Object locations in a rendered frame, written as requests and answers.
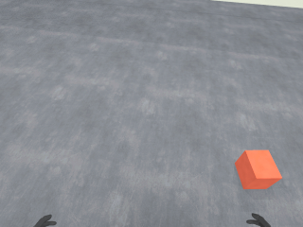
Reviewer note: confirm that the robot right hand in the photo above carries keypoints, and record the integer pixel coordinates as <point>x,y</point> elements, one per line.
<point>258,220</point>

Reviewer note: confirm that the carton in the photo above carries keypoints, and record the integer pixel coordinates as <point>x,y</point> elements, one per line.
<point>257,169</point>

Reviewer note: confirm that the robot left hand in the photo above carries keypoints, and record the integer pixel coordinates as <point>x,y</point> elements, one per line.
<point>43,222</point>

